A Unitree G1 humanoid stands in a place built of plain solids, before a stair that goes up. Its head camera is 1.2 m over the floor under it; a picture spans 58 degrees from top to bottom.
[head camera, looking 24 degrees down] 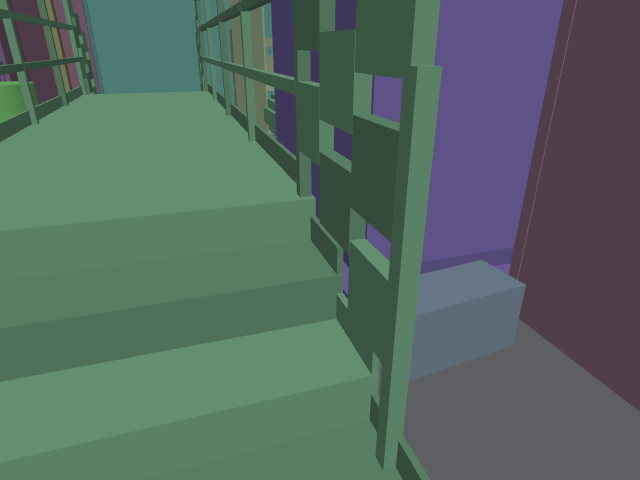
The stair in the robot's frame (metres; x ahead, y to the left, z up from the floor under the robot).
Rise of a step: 0.17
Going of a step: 0.30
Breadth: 1.50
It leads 18 degrees to the left of straight ahead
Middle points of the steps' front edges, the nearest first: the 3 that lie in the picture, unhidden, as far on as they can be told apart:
0.75 0.54 0.34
1.04 0.63 0.51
1.32 0.73 0.68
